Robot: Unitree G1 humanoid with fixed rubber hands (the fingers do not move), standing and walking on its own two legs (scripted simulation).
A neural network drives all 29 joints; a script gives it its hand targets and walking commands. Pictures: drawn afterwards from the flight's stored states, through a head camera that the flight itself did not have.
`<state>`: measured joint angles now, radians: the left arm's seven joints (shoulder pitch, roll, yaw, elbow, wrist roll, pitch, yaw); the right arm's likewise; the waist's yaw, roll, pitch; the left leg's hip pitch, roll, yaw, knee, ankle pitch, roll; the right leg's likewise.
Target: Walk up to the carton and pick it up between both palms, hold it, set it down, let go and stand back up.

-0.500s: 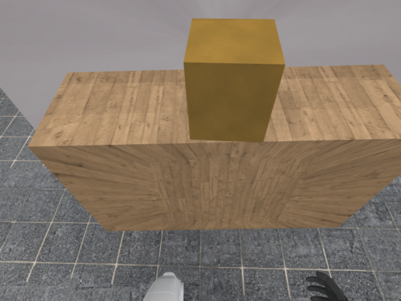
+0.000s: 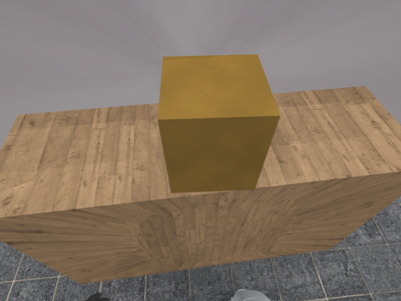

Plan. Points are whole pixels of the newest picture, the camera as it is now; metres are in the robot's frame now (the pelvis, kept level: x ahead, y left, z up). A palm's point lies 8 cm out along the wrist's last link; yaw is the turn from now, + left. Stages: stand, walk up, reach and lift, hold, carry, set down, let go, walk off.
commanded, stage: walk up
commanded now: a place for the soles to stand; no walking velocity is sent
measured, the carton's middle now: (211, 127) +0.47 -0.05 +0.06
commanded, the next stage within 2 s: none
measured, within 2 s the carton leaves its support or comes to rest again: neither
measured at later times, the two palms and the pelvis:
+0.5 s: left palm out of the picture +0.11 +0.27 -0.12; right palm (317, 279) +0.16 -0.24 -0.09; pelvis +0.05 +0.01 +0.00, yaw +2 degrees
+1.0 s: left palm out of the picture +0.13 +0.26 -0.10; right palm (319, 279) +0.16 -0.25 -0.10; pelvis +0.07 +0.00 +0.00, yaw +2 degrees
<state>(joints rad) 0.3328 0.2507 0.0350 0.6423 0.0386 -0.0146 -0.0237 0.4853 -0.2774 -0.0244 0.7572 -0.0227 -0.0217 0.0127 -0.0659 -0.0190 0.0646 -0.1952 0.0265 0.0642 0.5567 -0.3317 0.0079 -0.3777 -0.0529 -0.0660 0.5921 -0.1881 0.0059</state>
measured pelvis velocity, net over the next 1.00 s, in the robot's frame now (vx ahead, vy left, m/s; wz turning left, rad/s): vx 0.07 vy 0.00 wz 0.04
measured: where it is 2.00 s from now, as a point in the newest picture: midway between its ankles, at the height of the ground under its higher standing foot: outside the picture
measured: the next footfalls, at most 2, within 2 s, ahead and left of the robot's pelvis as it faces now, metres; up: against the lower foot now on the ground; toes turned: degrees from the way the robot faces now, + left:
right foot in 0.02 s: +0.12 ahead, -0.12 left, +0.00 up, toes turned -4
left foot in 0.34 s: +0.10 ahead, +0.14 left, +0.00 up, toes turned +3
